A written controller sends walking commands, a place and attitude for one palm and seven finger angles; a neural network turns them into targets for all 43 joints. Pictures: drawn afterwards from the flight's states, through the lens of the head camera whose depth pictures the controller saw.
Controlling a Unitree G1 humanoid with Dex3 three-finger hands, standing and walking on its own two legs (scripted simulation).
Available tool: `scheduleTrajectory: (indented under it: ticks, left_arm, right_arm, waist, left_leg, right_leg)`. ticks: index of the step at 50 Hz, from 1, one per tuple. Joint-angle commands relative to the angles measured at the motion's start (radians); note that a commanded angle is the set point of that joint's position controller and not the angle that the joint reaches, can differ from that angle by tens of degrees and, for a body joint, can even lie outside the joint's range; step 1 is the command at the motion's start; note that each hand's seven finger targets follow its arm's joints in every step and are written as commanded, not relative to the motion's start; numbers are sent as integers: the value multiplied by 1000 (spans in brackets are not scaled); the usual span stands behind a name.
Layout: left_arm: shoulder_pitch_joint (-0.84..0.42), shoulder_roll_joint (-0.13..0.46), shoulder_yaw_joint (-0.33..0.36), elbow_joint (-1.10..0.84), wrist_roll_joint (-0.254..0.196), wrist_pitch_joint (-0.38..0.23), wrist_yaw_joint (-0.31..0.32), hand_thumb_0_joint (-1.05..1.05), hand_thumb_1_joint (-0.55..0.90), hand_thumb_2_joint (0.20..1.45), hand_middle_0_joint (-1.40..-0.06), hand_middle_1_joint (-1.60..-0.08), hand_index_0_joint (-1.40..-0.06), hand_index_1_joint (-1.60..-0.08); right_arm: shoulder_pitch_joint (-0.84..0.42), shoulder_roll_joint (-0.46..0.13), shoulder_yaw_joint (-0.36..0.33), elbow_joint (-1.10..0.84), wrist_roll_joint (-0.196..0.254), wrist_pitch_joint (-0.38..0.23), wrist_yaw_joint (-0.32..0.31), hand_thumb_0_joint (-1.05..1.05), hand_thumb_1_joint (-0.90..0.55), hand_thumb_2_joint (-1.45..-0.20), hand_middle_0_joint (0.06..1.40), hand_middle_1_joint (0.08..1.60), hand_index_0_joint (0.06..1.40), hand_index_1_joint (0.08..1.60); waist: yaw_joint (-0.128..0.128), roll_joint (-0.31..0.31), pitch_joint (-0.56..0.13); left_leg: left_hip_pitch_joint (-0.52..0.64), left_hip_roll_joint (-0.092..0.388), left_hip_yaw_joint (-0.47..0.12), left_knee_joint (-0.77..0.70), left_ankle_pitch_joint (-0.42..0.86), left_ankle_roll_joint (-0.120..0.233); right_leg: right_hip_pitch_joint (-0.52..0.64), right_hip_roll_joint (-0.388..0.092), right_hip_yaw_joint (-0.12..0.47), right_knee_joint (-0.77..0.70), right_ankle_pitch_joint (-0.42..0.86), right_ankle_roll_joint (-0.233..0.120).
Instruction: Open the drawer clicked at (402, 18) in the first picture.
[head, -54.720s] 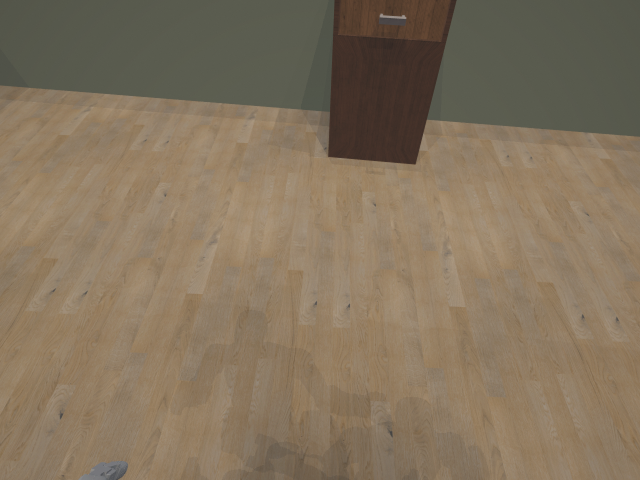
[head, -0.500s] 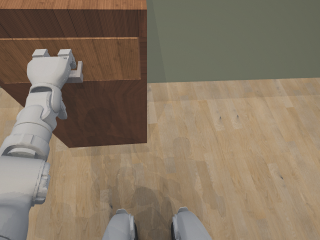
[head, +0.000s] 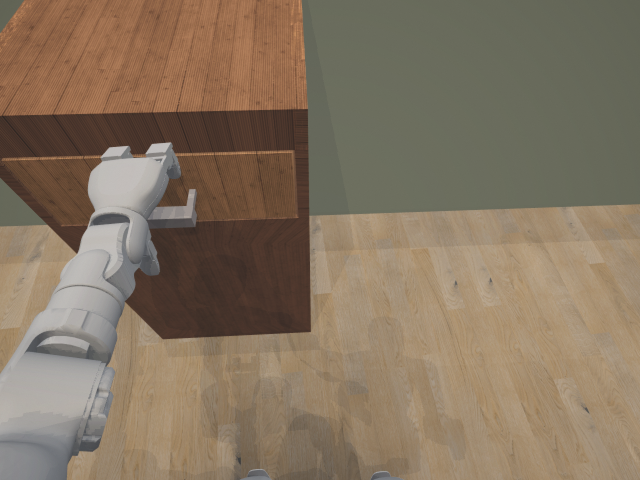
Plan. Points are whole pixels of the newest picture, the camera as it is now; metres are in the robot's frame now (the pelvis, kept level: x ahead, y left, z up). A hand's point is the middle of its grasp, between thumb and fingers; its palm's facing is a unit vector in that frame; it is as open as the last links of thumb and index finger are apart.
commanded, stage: lift the fingers back up to retry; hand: left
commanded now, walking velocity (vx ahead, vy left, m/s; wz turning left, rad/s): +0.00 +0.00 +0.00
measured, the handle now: (163, 206) +0.52 +0.23 -0.03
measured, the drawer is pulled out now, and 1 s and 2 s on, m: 0.00 0.00 0.00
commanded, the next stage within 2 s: re-aim the fingers above the handle in 0.10 s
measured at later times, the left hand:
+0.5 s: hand (152, 212) +0.47 +0.22 +0.03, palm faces -0.04 -0.02 -1.00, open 13.8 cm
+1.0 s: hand (142, 216) +0.46 +0.23 +0.03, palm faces -0.03 -0.03 -1.00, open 13.8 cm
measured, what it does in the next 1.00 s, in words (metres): stands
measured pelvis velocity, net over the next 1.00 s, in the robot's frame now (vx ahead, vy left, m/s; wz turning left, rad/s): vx -0.01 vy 0.00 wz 0.01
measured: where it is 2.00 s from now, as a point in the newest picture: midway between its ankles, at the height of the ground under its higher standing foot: outside the picture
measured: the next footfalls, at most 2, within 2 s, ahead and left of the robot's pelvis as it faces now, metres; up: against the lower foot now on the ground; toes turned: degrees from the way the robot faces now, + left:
none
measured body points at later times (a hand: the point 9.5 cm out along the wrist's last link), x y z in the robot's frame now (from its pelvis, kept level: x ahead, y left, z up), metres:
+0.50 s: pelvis +0.00 -0.01 +0.00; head +0.09 -0.02 +0.44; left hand +0.46 +0.22 +0.09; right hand +0.04 -0.29 -0.13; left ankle +0.00 +0.11 -0.70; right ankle -0.02 -0.14 -0.70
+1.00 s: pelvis -0.01 +0.00 +0.00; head +0.09 +0.00 +0.44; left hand +0.46 +0.23 +0.08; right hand +0.02 -0.29 -0.13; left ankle +0.00 +0.11 -0.70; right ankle -0.02 -0.14 -0.70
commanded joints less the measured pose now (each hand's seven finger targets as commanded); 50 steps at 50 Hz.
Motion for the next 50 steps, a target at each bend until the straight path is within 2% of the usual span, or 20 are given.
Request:
scheduleTrajectory:
  ticks: [1, 5, 7, 10, 11, 14, 15, 19, 20, 22, 24, 26, 30, 35, 36, 37, 40, 44, 45, 50]
  left_arm:
    - [-356, 225, 62, -153, 7, -23, 20, 0, -500, 300, -300, -1200, -300, -1200]
    - [-343, 250, 105, -231, 11, -64, 39, 0, -500, 300, -300, -1200, -300, -1200]
    - [-347, 231, 91, -227, 17, -65, 56, 0, -500, 300, -300, -1200, -300, -1200]
    - [-403, 221, 80, -242, 26, -55, 85, 0, -500, 300, -300, -1200, -300, -1200]
    - [-404, 258, 109, -230, 33, -48, 93, 0, -500, 300, -300, -1200, -300, -1200]
    - [-465, 236, 84, -241, 31, -34, 100, 0, -500, 300, -300, -1200, -300, -1200]
    - [-443, 230, 81, -229, 29, -28, 97, 0, -500, 300, -300, -1200, -300, -1200]
    - [-423, 233, 84, -208, 23, -16, 76, 0, -500, 300, -300, -1200, -300, -1200]
    - [-401, 202, 59, -178, 21, -9, 69, 0, -500, 300, -300, -1200, -300, -1200]
    - [-383, 253, 92, -151, 21, -3, 58, 0, -500, 300, -300, -1200, -300, -1200]
    - [-388, 295, 125, -162, 23, -12, 51, 0, -500, 300, -300, -1200, -300, -1200]
    - [-348, 268, 106, -155, 26, -22, 43, 0, -500, 300, -300, -1200, -300, -1200]
    - [-295, 307, 146, -162, 18, -46, 43, 0, -500, 300, -300, -1200, -300, -1200]
    - [-325, 319, 147, -207, 21, -76, 53, 0, -500, 300, -300, -1200, -300, -1200]
    - [-348, 283, 117, -210, 17, -79, 54, 0, -500, 300, -300, -1200, -300, -1200]
    - [-378, 295, 123, -210, 22, -84, 60, 0, -500, 300, -300, -1200, -300, -1200]
    - [-425, 285, 103, -219, 19, -91, 66, 0, -500, 300, -300, -1200, -300, -1200]
    - [-472, 269, 84, -174, 16, -72, 69, 0, -500, 300, -300, -1200, -300, -1200]
    - [-488, 272, 84, -186, 24, -76, 73, 0, -500, 300, -300, -1200, -300, -1200]
    - [-471, 235, 74, -168, 26, -52, 71, 0, -500, 300, -300, -1200, -300, -1200]
  right_arm:
    - [101, -161, -55, -64, 0, -11, -13, 0, -900, -900, 200, 300, 200, 300]
    - [96, -151, -65, -80, -9, -14, -8, 0, -900, -900, 200, 300, 200, 300]
    - [86, -150, -65, -79, -9, -15, -5, 0, -900, -900, 200, 300, 200, 300]
    - [85, -150, -70, -71, -9, -21, -1, 0, -900, -900, 200, 300, 200, 300]
    - [85, -153, -72, -65, -8, -20, -2, 0, -900, -900, 200, 300, 200, 300]
    - [84, -151, -72, -63, -11, -25, -5, 0, -900, -900, 200, 300, 200, 300]
    - [90, -150, -72, -62, -11, -27, -5, 0, -900, -900, 200, 300, 200, 300]
    - [86, -149, -69, -60, -12, -26, -5, 0, -900, -900, 200, 300, 200, 300]
    - [86, -149, -70, -58, -11, -26, -6, 0, -900, -900, 200, 300, 200, 300]
    - [83, -156, -63, -59, -7, -22, -9, 0, -900, -900, 200, 300, 200, 300]
    - [85, -157, -59, -66, -9, -21, -13, 0, -900, -900, 200, 300, 200, 300]
    - [82, -152, -60, -72, -7, -22, -13, 0, -900, -900, 200, 300, 200, 300]
    - [82, -156, -59, -77, -6, -22, -13, 0, -900, -900, 200, 300, 200, 300]
    - [85, -157, -65, -71, -4, -28, -15, 0, -900, -900, 200, 300, 200, 300]
    - [87, -158, -68, -64, -4, -31, -16, 0, -900, -900, 200, 300, 200, 300]
    - [91, -159, -70, -57, -3, -34, -18, 0, -900, -900, 200, 300, 200, 300]
    - [96, -159, -71, -46, -4, -39, -18, 0, -900, -900, 200, 300, 200, 300]
    - [107, -166, -68, -31, -6, -45, -19, 0, -900, -900, 200, 300, 200, 300]
    - [108, -163, -67, -37, -6, -46, -17, 0, -900, -900, 200, 300, 200, 300]
    - [116, -161, -69, -38, -13, -44, -7, 0, -900, -900, 200, 300, 200, 300]
  waist:
    - [-6, -32, -303]
    - [16, 6, -404]
    - [7, 3, -365]
    - [-7, 27, -381]
    - [-5, 19, -383]
    - [-21, 8, -419]
    - [-12, 34, -434]
    - [-8, 22, -435]
    - [-15, 7, -404]
    - [-3, -21, -375]
    - [7, -38, -400]
    - [11, -14, -377]
    - [27, -38, -383]
    - [17, -4, -395]
    - [-2, -8, -374]
    - [-12, -22, -364]
    - [-20, 27, -385]
    - [-36, 20, -344]
    - [-28, 43, -391]
    - [-18, 64, -436]
  left_leg:
    - [314, -36, 9, -72, 412, 20]
    - [360, -40, 16, -47, 496, 20]
    - [342, -41, 16, -42, 489, 18]
    - [356, -42, 13, -32, 478, 17]
    - [354, -42, 11, -30, 472, 17]
    - [365, -44, 12, -23, 473, 21]
    - [378, -45, 10, -26, 485, 18]
    - [374, -46, 14, -26, 496, 19]
    - [358, -47, 17, -28, 475, 21]
    - [315, -49, 22, -40, 435, 23]
    - [295, -51, 25, -44, 437, 26]
    - [294, -52, 32, -45, 437, 25]
    - [268, -52, 36, -50, 425, 26]
    - [288, -50, 32, -49, 411, 25]
    - [298, -48, 29, -46, 397, 26]
    - [297, -45, 26, -45, 386, 27]
    - [323, -46, 18, -46, 379, 23]
    - [317, -42, 4, -47, 357, 20]
    - [336, -44, 2, -48, 359, 18]
    - [389, -35, -5, -35, 450, 9]
  right_leg:
    - [114, 46, -51, -79, 369, -54]
    - [154, 45, -41, -56, 435, -52]
    - [131, 46, -44, -53, 432, -52]
    - [109, 47, -42, -49, 416, -52]
    - [106, 47, -40, -48, 412, -52]
    - [117, 47, -38, -48, 420, -49]
    - [121, 47, -39, -44, 427, -51]
    - [136, 50, -38, -50, 444, -50]
    - [133, 48, -37, -54, 439, -49]
    - [153, 45, -34, -62, 431, -47]
    - [192, 42, -27, -59, 450, -46]
    - [181, 43, -28, -59, 456, -47]
    - [216, 40, -22, -60, 466, -43]
    - [190, 42, -20, -60, 433, -45]
    - [162, 43, -23, -67, 416, -45]
    - [143, 43, -24, -70, 397, -43]
    - [116, 45, -26, -69, 365, -45]
    - [70, 47, -38, -70, 318, -52]
    - [63, 48, -38, -65, 306, -49]
    - [48, 52, -52, -46, 338, -53]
